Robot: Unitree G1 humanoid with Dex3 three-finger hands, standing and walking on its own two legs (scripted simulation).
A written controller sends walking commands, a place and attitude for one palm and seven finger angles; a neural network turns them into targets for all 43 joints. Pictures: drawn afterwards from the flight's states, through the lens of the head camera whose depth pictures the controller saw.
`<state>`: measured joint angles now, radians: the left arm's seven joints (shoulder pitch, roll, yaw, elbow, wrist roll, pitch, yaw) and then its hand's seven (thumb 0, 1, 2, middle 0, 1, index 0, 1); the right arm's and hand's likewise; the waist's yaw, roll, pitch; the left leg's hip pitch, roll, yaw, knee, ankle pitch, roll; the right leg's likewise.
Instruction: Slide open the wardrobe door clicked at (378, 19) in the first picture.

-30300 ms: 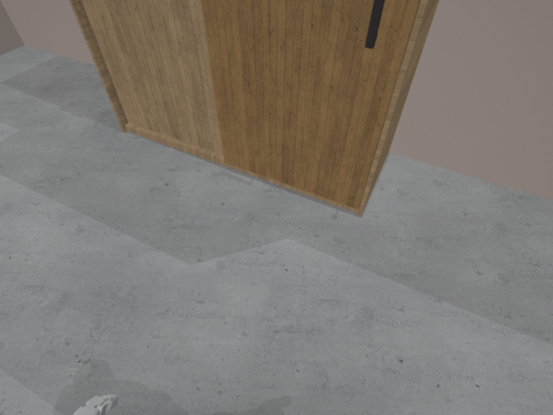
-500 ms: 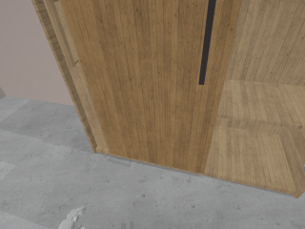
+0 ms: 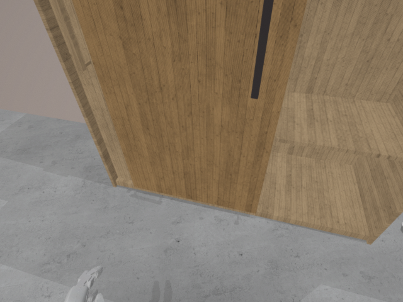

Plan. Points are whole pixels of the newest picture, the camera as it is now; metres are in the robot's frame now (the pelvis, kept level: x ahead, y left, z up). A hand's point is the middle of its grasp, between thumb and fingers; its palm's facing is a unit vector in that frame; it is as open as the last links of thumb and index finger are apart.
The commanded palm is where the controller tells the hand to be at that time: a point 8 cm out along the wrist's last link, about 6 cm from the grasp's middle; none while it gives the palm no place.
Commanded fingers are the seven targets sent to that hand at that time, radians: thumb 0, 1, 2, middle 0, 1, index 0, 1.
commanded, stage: stop stepping back and stand still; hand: right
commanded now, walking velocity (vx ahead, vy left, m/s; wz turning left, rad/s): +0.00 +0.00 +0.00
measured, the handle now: (262, 45) +0.76 -0.15 +0.21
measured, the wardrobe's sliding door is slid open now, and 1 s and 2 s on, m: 0.58 0.58 0.58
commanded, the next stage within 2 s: let the arm hang, fingers relaxed in 0.50 s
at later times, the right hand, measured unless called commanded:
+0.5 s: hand out of the picture +0.23 -0.28 +0.17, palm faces +0.43 +0.79 -0.43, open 7.4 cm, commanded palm +0.17 -0.32 +0.19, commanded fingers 0.00 -0.90 -0.90 0.20 0.30 0.20 0.30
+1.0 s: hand out of the picture +0.00 -0.19 -0.17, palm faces +0.01 +0.99 -0.16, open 7.1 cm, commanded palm none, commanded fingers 0.00 -0.90 -0.90 0.20 0.30 0.20 0.30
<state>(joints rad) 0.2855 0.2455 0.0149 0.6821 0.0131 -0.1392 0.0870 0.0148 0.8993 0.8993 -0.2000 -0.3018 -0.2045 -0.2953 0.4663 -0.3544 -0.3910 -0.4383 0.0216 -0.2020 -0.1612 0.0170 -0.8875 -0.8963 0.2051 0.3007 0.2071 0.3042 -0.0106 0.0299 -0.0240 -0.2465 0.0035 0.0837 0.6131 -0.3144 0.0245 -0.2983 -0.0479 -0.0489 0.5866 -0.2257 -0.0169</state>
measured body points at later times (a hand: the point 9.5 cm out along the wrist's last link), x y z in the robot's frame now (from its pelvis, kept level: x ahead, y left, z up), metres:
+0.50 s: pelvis +0.03 -0.02 +0.01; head +0.04 -0.03 +0.46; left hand +0.22 +0.20 -0.06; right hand +0.20 -0.32 +0.19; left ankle +0.01 +0.10 -0.73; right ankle +0.05 -0.12 -0.73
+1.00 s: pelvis +0.01 -0.02 +0.01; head +0.04 -0.04 +0.46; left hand +0.04 +0.24 -0.13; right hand +0.00 -0.25 -0.16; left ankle +0.01 +0.10 -0.73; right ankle +0.05 -0.12 -0.73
